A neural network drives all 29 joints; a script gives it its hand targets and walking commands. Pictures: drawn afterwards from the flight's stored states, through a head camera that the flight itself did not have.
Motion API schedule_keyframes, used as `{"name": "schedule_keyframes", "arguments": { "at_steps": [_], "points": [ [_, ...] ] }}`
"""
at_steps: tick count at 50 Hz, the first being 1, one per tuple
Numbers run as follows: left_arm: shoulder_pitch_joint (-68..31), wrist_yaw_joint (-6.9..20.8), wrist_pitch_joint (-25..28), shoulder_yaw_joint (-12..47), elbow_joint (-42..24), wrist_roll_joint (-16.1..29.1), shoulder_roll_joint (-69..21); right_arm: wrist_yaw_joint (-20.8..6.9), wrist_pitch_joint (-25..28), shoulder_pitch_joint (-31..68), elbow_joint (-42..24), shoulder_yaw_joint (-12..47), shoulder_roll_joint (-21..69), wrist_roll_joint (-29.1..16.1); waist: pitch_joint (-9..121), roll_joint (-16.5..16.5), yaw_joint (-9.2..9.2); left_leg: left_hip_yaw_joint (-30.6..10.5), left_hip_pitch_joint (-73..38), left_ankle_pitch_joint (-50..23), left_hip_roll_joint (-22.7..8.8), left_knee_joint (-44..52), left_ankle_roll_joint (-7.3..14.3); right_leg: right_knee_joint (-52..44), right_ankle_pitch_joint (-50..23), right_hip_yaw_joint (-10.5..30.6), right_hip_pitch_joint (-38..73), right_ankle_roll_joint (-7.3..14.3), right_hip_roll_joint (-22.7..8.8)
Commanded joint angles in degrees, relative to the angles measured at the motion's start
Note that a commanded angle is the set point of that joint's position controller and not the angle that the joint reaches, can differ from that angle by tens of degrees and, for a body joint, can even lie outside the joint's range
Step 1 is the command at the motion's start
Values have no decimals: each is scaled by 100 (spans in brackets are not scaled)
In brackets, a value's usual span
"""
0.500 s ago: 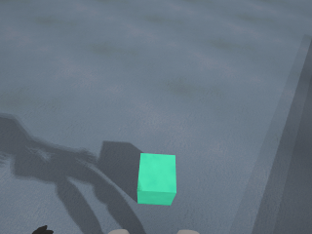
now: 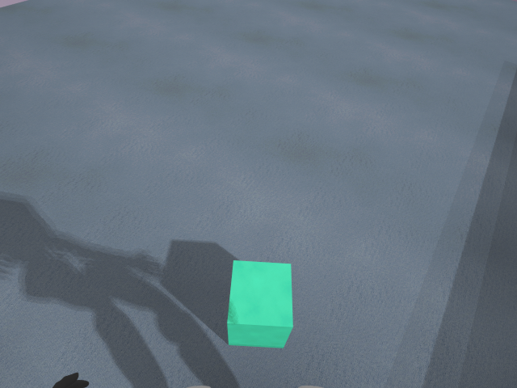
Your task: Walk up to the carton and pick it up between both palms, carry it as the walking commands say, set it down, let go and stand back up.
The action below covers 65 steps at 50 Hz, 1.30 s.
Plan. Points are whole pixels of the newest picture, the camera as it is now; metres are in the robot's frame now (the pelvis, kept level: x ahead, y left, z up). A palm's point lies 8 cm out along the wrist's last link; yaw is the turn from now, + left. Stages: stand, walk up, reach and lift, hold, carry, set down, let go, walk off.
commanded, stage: walk up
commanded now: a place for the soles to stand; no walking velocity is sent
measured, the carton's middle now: (259, 305) +0.46 -0.04 -0.63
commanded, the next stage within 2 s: reach and lift in 1.84 s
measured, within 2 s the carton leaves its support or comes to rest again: neither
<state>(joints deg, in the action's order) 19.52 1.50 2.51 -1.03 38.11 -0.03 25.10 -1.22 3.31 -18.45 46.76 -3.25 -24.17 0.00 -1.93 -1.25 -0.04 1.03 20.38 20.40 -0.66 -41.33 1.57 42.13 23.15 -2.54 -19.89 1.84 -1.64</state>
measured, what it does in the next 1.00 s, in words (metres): steps on the spot: left foot, then right foot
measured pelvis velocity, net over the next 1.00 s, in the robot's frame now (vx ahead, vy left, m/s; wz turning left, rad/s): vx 0.06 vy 0.00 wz -0.07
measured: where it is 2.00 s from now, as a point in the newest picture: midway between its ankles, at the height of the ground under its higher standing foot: outside the picture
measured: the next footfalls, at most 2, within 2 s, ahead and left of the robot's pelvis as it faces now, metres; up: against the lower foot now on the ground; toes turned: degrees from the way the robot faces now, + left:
left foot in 0.40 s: +0.14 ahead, +0.11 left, +0.00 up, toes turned -6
right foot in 0.68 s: +0.11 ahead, -0.13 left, +0.00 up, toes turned -4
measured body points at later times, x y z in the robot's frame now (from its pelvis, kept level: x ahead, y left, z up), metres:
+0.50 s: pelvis +0.03 +0.00 +0.00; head +0.05 +0.02 +0.45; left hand +0.14 +0.31 -0.10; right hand +0.10 -0.33 -0.08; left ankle +0.09 +0.11 -0.72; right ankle +0.03 -0.14 -0.69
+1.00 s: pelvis +0.06 +0.00 +0.00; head +0.08 +0.01 +0.45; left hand +0.17 +0.30 -0.10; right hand +0.10 -0.34 -0.09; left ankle +0.10 +0.11 -0.72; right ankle +0.07 -0.13 -0.72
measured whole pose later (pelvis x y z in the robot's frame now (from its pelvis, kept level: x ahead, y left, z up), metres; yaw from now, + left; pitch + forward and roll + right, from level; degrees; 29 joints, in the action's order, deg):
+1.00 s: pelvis +0.06 +0.00 +0.00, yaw -4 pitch -1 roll +0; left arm 19.6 1.3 1.8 -1.0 38.7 0.0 25.1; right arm -1.1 2.7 -16.8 48.6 -3.2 -24.2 0.0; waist -2.5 -1.3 -0.1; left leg 2.7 21.6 18.8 -1.6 -40.8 1.5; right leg 41.4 22.9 -0.6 -20.3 1.8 -0.6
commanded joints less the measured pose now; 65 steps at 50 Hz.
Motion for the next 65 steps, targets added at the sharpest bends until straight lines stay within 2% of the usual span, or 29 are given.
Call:
{"name": "schedule_keyframes", "arguments": {
  "at_steps": [1, 3, 4, 5, 6, 8, 13, 17, 18, 19, 20, 21, 26, 30, 31, 33, 34, 35, 37, 40, 42, 43, 44, 45, 47, 51, 53, 58, 65],
  "points": [
    [2, -39, 189, -462, 42, -130, 1128, 58, 145, 45, -423, -517, -1776, 130, -178, 805, 40, -2014, -726, 510, -1610, 1772, 1317, 6, 626, 135, -1137, 147, -81],
    [570, -35, 254, -513, 281, -129, 1042, -3, 95, 481, -491, -382, -1521, 124, 59, 920, -300, -1068, 222, 376, -1006, 1152, 837, -860, -128, -117, 348, 232, 167],
    [823, -70, 275, -608, 357, -149, 1230, -30, 55, 494, -564, -294, -1191, 78, 123, 226, -422, -507, 870, 762, -576, 327, 571, -1486, 292, 568, 1090, 334, -33],
    [1002, -128, 304, -705, 377, -211, 1698, -39, 56, 629, -733, -201, -783, 10, 80, -1127, -585, 75, 2014, 702, 88, -1278, 206, -2515, 1285, 2738, 1742, 808, -1111],
    [782, -153, 322, -740, 239, -223, 1948, 15, 37, 731, -750, -195, -881, 69, -170, -938, -559, -72, 2685, 1119, 4, -1852, 76, -2765, 1130, 3803, 1721, 1370, -1955],
    [548, -161, 298, -646, 237, -134, 1719, -1, 48, 638, -675, -297, -1264, 69, -410, -273, -303, -337, 2367, 835, -260, -2001, 154, -2560, 418, 3139, 1232, 1168, -1660],
    [469, -99, 196, -624, 5, -108, 1635, -87, 143, 220, -560, -332, -1115, 53, 35, -820, -359, 201, 1183, 722, -132, -529, -18, -1943, -844, 1786, 1020, 1268, -1223],
    [-125, -63, 61, -411, -142, -3, 1343, 65, 234, -448, -325, -393, -990, 79, 238, -672, 192, 586, -764, -581, 238, 909, 21, -700, -1590, 964, -216, 834, -768],
    [-44, -70, 55, -289, -174, 25, 991, 121, 260, -669, -219, -473, -1202, 161, 598, 89, 293, -112, -1578, -505, -53, 1332, 168, 218, -1406, 680, -794, 603, -542],
    [-97, -109, 73, -192, -265, 78, 592, 172, 294, -733, -262, -514, -1683, 277, 621, 1552, 352, -2430, -2063, -248, -1423, 2007, 776, 1631, -812, 149, -1851, 130, 21],
    [-306, -179, 23, -275, -220, -9, 838, 193, 284, -452, -433, -490, -1818, 203, 272, 1083, 283, -3196, -1705, -298, -2075, 2262, 1382, 1761, 880, 334, -2233, 51, 138],
    [-296, -172, -40, -340, -111, -77, 1064, 192, 270, -269, -418, -459, -1785, 120, 43, 550, 206, -3009, -1308, -318, -2101, 2121, 1566, 1801, 1062, 619, -1999, 23, -43],
    [185, -59, 3, -375, 171, -60, 871, 135, 151, 98, -353, -403, -1538, 153, 88, 1019, 47, -1384, -435, -616, -1323, 1824, 1023, 558, 483, 88, -763, 9, -15],
    [637, -88, 89, -476, 400, -123, 924, 42, 2, 530, -517, -358, -1393, 104, 126, 808, -260, -891, 557, 1107, -1011, 1444, 786, -847, -350, -132, 711, 136, 229],
    [711, -122, 110, -503, 450, -188, 1037, 36, -30, 460, -495, -317, -1215, 89, 262, 386, -252, -694, 687, 1384, -808, 934, 605, -1150, -87, 184, 1006, 184, 196],
    [445, -194, 169, -660, 267, -288, 1713, 38, -56, 528, -688, -180, -809, 41, -250, -1130, -319, 195, 1991, 991, 71, -1142, 88, -2836, 2147, 3463, 975, 972, -1547],
    [222, -209, 190, -639, 188, -252, 1746, 93, -51, 673, -666, -252, -1065, 101, -421, -636, -295, -273, 2069, 977, -107, -1632, 122, -2810, 1757, 3564, 630, 1172, -1811],
    [-52, -219, 177, -559, 270, -201, 1621, 95, -43, 533, -473, -282, -1198, 92, -364, -299, -141, -316, 1664, 795, -229, -1421, 126, -2513, 987, 3012, 432, 1131, -1614],
    [-336, -186, 124, -507, 154, -186, 1466, 45, -5, 174, -347, -237, -1036, 37, -316, -819, -39, -53, 734, 885, -164, -561, 68, -2143, 369, 2005, -54, 992, -1169],
    [-429, -137, 42, -364, 84, -85, 1219, 72, 89, -191, -91, -288, -994, 103, 54, -451, 158, 465, -688, -98, 221, 623, 75, -1302, -161, 1198, -598, 706, -714],
    [-287, -125, 45, -237, 28, -20, 861, 167, 156, -179, -136, -315, -1193, 168, 406, 45, 165, -866, -1221, -542, -604, 1246, 359, -273, -857, 866, -831, 361, -456],
    [-334, -128, 39, -234, 7, 0, 767, 198, 190, -3, -175, -311, -1490, 187, 379, 697, 84, -2055, -1129, -357, -1306, 1712, 745, 472, -626, 416, -1072, 105, 3],
    [-298, -143, 1, -291, 52, -13, 882, 183, 182, 237, -228, -313, -1681, 142, 184, 851, -7, -2477, -888, 3, -1767, 1846, 1168, 514, 553, 160, -1131, 54, 71],
    [-192, -138, -4, -323, 121, -54, 926, 157, 155, 330, -225, -312, -1642, 122, 180, 751, -10, -2243, -574, -82, -1801, 1702, 1299, 304, 906, 248, -722, 72, 0],
    [93, -138, 78, -333, 275, -67, 909, 105, 90, 673, -201, -223, -1390, 116, 203, 640, -240, -1219, 99, -13, -1188, 1380, 746, -881, 385, 231, 277, 176, 12],
    [-230, -170, 118, -397, 313, -112, 1259, 91, 53, 665, -243, -101, -929, 26, 261, -214, 8, 74, 176, 66, -50, 165, 134, -1661, -576, 1911, 348, 726, -921],
    [-409, -171, 105, -348, 277, -123, 1236, 91, 75, 431, -168, -132, -979, 58, 325, -400, 99, 36, -131, 41, -64, 393, 208, -1391, -738, 1628, 137, 713, -917],
    [-338, -172, 92, -242, 250, -28, 888, 150, 151, 410, -130, -227, -1366, 73, 665, 441, -8, -1273, -830, -1445, -1209, 1016, 840, -279, -987, 423, -138, 146, -106],
    [-384, -221, 120, -311, 202, -84, 1097, 155, 69, 540, -234, -155, -975, 18, 719, -113, 127, -115, -480, -1184, -321, 284, 272, -949, -2053, 1242, 365, 611, -705]
  ]
}}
